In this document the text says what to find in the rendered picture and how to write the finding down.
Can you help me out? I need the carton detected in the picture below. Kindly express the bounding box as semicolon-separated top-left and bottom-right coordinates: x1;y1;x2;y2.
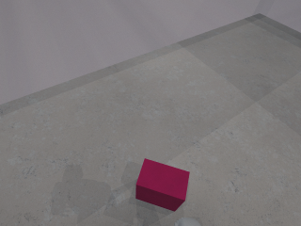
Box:
135;158;190;212

